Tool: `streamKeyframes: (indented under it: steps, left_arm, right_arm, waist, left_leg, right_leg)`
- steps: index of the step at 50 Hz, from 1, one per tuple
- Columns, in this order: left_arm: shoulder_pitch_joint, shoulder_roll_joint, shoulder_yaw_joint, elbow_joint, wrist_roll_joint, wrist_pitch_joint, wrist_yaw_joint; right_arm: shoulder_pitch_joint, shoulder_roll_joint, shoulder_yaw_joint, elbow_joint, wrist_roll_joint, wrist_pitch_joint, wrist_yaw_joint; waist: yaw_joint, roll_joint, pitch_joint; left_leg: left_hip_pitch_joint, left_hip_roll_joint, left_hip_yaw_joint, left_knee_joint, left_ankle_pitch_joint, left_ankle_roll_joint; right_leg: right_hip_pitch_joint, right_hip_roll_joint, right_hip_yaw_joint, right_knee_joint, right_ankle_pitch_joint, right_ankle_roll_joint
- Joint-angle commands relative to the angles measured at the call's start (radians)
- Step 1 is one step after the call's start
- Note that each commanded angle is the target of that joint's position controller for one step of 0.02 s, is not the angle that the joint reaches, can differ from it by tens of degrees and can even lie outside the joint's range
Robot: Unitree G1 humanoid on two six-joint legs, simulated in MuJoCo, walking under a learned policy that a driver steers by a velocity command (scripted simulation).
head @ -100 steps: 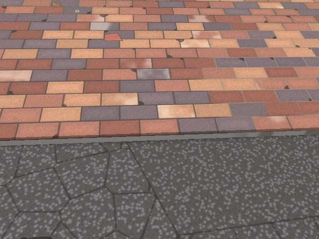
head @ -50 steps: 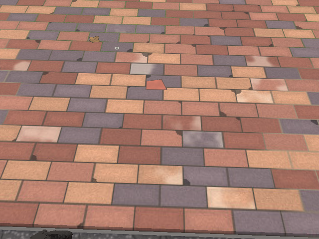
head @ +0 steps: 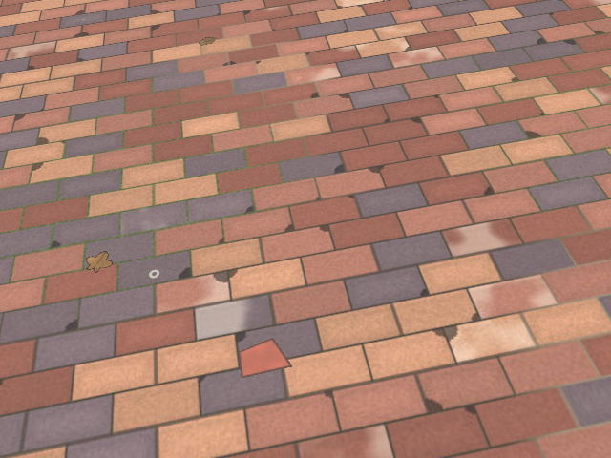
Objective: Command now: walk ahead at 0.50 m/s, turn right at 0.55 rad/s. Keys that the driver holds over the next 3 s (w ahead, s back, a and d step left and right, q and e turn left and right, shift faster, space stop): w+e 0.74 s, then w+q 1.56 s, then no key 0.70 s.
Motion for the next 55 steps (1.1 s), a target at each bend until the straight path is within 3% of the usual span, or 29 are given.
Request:
streamKeyframes:
  steps: [1, 2, 3, 4, 5, 6, 8, 12, 15, 19, 22, 24, 25, 26, 27, 28, 29, 31, 33, 37, 42, 45, 47, 49, 50, 51, 52, 53, 55]
  left_arm:
    - [0.219, 0.101, 0.05, 0.026, 0.003, 0.009, -0.001]
    - [0.382, 0.15, 0.08, 0.093, 0.011, 0.002, 0.003]
    - [0.402, 0.225, 0.092, 0.094, 0.008, -0.01, 0.012]
    - [0.287, 0.259, 0.07, 0.015, 0.022, -0.054, 0.001]
    - [0.225, 0.212, 0.061, -0.017, 0.019, -0.087, -0.01]
    - [0.201, 0.169, 0.047, -0.022, 0.011, -0.105, -0.009]
    - [0.146, 0.135, 0.03, -0.024, 0.013, -0.121, 0.0]
    - [0.188, 0.127, 0.022, -0.021, 0.012, -0.13, 0.041]
    - [0.225, 0.137, 0.029, -0.013, 0.005, -0.121, 0.054]
    - [0.258, 0.137, 0.038, -0.005, -0.003, -0.105, 0.049]
    - [0.231, 0.144, 0.048, -0.01, -0.004, -0.095, 0.054]
    - [0.201, 0.105, 0.039, -0.029, 0.005, -0.088, 0.051]
    - [0.196, 0.047, 0.017, -0.056, 0.025, -0.086, 0.046]
    - [0.341, -0.048, -0.008, -0.087, -0.001, -0.097, 0.047]
    - [0.359, 0.049, 0.003, -0.069, -0.034, -0.098, 0.05]
    - [0.256, 0.119, 0.02, -0.073, -0.031, -0.095, 0.049]
    - [0.19, 0.132, 0.024, -0.083, -0.013, -0.092, 0.051]
    - [0.138, 0.11, 0.027, -0.1, 0.0, -0.09, 0.043]
    - [0.133, 0.076, 0.02, -0.11, -0.01, -0.081, 0.036]
    - [0.055, 0.049, 0.005, -0.153, -0.002, -0.072, 0.026]
    - [-0.104, 0.01, -0.025, -0.186, 0.01, -0.103, 0.001]
    - [-0.194, 0.024, -0.026, -0.216, 0.003, -0.117, -0.015]
    - [-0.181, 0.059, -0.013, -0.218, 0.002, -0.123, -0.02]
    - [0.013, 0.123, 0.023, -0.16, 0.011, -0.126, -0.01]
    - [0.173, 0.178, 0.047, -0.123, 0.025, -0.121, 0.004]
    - [0.272, 0.278, 0.065, -0.113, 0.05, -0.112, 0.02]
    - [0.28, 0.221, 0.049, -0.118, 0.05, -0.111, 0.019]
    - [0.223, 0.158, 0.027, -0.108, 0.038, -0.113, 0.015]
    - [0.109, 0.084, 0.005, -0.091, 0.024, -0.123, 0.008]
  right_arm:
    - [-0.242, -0.153, -0.029, -0.116, 0.025, -0.019, 0.009]
    - [-0.246, -0.111, -0.018, -0.126, 0.014, -0.007, 0.005]
    - [-0.207, -0.015, 0.014, -0.143, -0.005, 0.003, 0.011]
    - [-0.161, 0.011, 0.027, -0.208, 0.01, -0.013, 0.008]
    - [-0.182, -0.076, 0.017, -0.214, 0.044, -0.034, 0.018]
    - [-0.198, -0.105, 0.013, -0.212, 0.045, -0.048, 0.025]
    - [-0.211, -0.101, 0.013, -0.192, -0.002, -0.056, 0.014]
    - [-0.307, -0.069, 0.021, -0.198, -0.022, -0.038, 0.023]
    - [-0.392, -0.016, 0.041, -0.219, -0.011, -0.035, 0.037]
    - [-0.432, -0.042, 0.035, -0.237, 0.004, -0.036, 0.048]
    - [-0.367, -0.091, 0.016, -0.223, 0.005, -0.047, 0.043]
    - [-0.191, -0.14, -0.013, -0.174, -0.004, -0.054, 0.03]
    - [-0.028, -0.19, -0.027, -0.152, -0.019, -0.056, 0.022]
    - [0.047, -0.28, -0.041, -0.132, -0.041, -0.045, 0.024]
    - [0.032, -0.204, -0.023, -0.13, -0.027, -0.041, 0.031]
    - [-0.029, -0.126, -0.003, -0.144, -0.016, -0.035, 0.027]
    - [-0.076, -0.102, 0.007, -0.144, -0.018, -0.028, 0.023]
    - [-0.103, -0.071, 0.017, -0.123, -0.035, -0.028, 0.017]
    - [-0.088, -0.072, 0.015, -0.101, -0.028, -0.038, 0.011]
    - [-0.06, -0.126, 0.0, -0.071, -0.019, -0.043, 0.007]
    - [0.012, -0.159, 0.006, -0.026, 0.006, -0.022, 0.016]
    - [0.082, -0.193, 0.004, 0.004, 0.018, -0.003, 0.018]
    - [0.095, -0.212, 0.001, 0.018, 0.021, 0.011, 0.014]
    - [0.078, -0.212, 0.008, 0.023, 0.024, 0.02, 0.008]
    - [0.072, -0.166, 0.026, 0.007, 0.009, 0.014, 0.006]
    - [0.143, -0.042, 0.064, -0.035, -0.013, 0.0, 0.011]
    - [0.144, -0.083, 0.058, -0.023, 0.009, -0.015, 0.013]
    - [0.075, -0.155, 0.031, -0.042, 0.036, -0.014, 0.015]
    - [0.01, -0.131, 0.03, -0.053, 0.023, -0.003, 0.011]
  waist:
    - [0.192, 0.037, -0.046]
    - [0.253, -0.074, -0.083]
    - [0.195, -0.334, 0.007]
    - [0.069, -0.398, -0.058]
    - [0.07, -0.244, -0.046]
    - [0.06, -0.163, -0.02]
    - [0.031, -0.059, -0.03]
    - [0.053, -0.008, -0.034]
    - [0.084, -0.034, -0.02]
    - [0.103, -0.082, 0.003]
    - [0.062, -0.115, -0.003]
    - [-0.029, -0.119, -0.091]
    - [-0.095, -0.035, -0.247]
    - [-0.019, 0.321, -0.368]
    - [-0.025, 0.314, -0.339]
    - [-0.043, 0.204, -0.206]
    - [-0.032, 0.117, -0.138]
    - [-0.002, 0.096, -0.083]
    - [0.003, 0.106, -0.074]
    - [-0.006, 0.058, -0.03]
    - [-0.049, 0.034, 0.021]
    - [-0.068, 0.05, 0.04]
    - [-0.038, 0.081, 0.016]
    - [0.086, 0.09, -0.113]
    - [0.158, 0.074, -0.239]
    - [0.139, -0.16, -0.403]
    - [0.152, -0.209, -0.498]
    - [0.142, -0.154, -0.325]
    - [0.075, -0.108, -0.143]
  left_leg:
    - [-0.192, 0.186, -0.068, 0.054, 0.315, 0.16]
    - [-0.247, 0.11, -0.034, 0.36, 0.375, 0.133]
    - [-0.5, 0.022, -0.045, 0.758, -0.173, 0.073]
    - [-0.754, -0.115, -0.277, 0.95, -0.308, 0.049]
    - [-0.843, -0.059, -0.342, 0.996, -0.241, 0.062]
    - [-0.826, -0.014, -0.358, 0.937, -0.158, 0.083]
    - [-0.74, 0.037, -0.366, 0.821, -0.058, 0.088]
    - [-0.64, 0.011, -0.328, 0.511, 0.116, 0.043]
    - [-0.571, -0.041, -0.304, 0.262, 0.271, 0.012]
    - [-0.469, -0.063, -0.313, 0.133, 0.358, 0.003]
    - [-0.398, -0.053, -0.329, 0.099, 0.298, 0.028]
    - [-0.175, -0.052, -0.309, 0.07, 0.264, 0.065]
    - [0.079, 0.095, -0.453, 0.091, 0.177, 0.114]
    - [0.383, 0.323, -0.939, -0.042, -0.056, 0.262]
    - [0.367, 0.356, -1.117, -0.134, -0.347, 0.29]
    - [0.249, 0.318, -0.959, -0.151, -0.344, 0.253]
    - [0.124, 0.281, -0.8, -0.145, -0.189, 0.225]
    - [-0.028, 0.21, -0.605, -0.165, 0.048, 0.207]
    - [-0.055, 0.193, -0.506, -0.201, 0.135, 0.216]
    - [-0.052, 0.217, -0.383, -0.251, 0.273, 0.247]
    - [-0.069, 0.162, -0.277, -0.266, 0.358, 0.24]
    - [0.002, 0.196, -0.308, -0.229, 0.413, 0.232]
    - [0.052, 0.215, -0.325, -0.166, 0.505, 0.213]
    - [0.004, 0.162, -0.278, 0.066, 0.728, 0.167]
    - [-0.166, 0.115, -0.251, 0.289, 0.58, 0.127]
    - [-0.548, -0.027, -0.214, 0.678, 0.058, 0.053]
    - [-0.652, -0.062, -0.362, 0.853, -0.278, 0.051]
    - [-0.738, -0.01, -0.381, 0.912, -0.226, 0.055]
    - [-0.715, 0.06, -0.348, 0.842, -0.074, 0.054]
  right_leg:
    - [0.353, 0.073, -0.096, -0.143, 0.037, -0.052]
    - [0.503, 0.159, -0.122, -0.213, 0.019, -0.085]
    - [0.515, 0.002, 0.23, -0.357, -0.004, -0.182]
    - [0.564, -0.143, 0.837, -0.611, -0.301, -0.365]
    - [0.548, -0.236, 0.908, -0.716, -0.445, -0.38]
    - [0.501, -0.222, 0.819, -0.683, -0.422, -0.338]
    - [0.432, -0.155, 0.645, -0.626, -0.2, -0.264]
    - [0.408, -0.075, 0.41, -0.624, 0.174, -0.224]
    - [0.387, -0.03, 0.323, -0.609, 0.205, -0.194]
    - [0.341, -0.042, 0.352, -0.585, 0.112, -0.168]
    - [0.374, -0.063, 0.402, -0.511, 0.125, -0.141]
    - [0.348, 0.005, 0.371, -0.326, 0.271, -0.094]
    - [0.238, 0.07, 0.308, -0.044, 0.151, -0.056]
    - [-0.107, 0.211, 0.203, 0.308, -0.302, 0.019]
    - [-0.261, 0.146, 0.236, 0.481, -0.292, 0.026]
    - [-0.298, 0.104, 0.218, 0.521, -0.201, 0.028]
    - [-0.261, 0.064, 0.187, 0.501, -0.12, 0.028]
    - [-0.181, 0.009, 0.195, 0.415, -0.036, 0.021]
    - [-0.163, -0.009, 0.177, 0.362, -0.02, 0.021]
    - [-0.233, -0.023, 0.163, 0.208, 0.081, 0.04]
    - [-0.131, 0.02, 0.071, -0.121, 0.26, 0.026]
    - [-0.104, 0.046, 0.051, -0.235, 0.234, 0.021]
    - [-0.035, 0.073, 0.05, -0.296, 0.178, 0.003]
    - [0.287, 0.123, 0.016, -0.373, 0.21, -0.041]
    - [0.579, 0.032, 0.094, -0.32, 0.244, -0.082]
    - [0.948, -0.258, 0.499, -0.333, 0.157, -0.205]
    - [0.928, -0.335, 0.748, -0.466, 0.068, -0.262]
    - [0.807, -0.291, 0.598, -0.49, 0.036, -0.221]
    - [0.553, -0.2, 0.362, -0.562, 0.078, -0.172]
Next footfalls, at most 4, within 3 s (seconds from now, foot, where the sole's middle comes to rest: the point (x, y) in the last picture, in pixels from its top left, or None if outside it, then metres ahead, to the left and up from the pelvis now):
0.06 right None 0.14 -0.10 -0.77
0.50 left None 0.48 0.08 -0.77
1.00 right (468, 401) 0.62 -0.29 -0.77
1.52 left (379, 279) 0.97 -0.12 -0.77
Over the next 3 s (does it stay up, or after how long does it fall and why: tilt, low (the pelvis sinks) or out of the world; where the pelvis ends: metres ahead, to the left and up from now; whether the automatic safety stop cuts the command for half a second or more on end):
stays up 1.43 -0.12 0.00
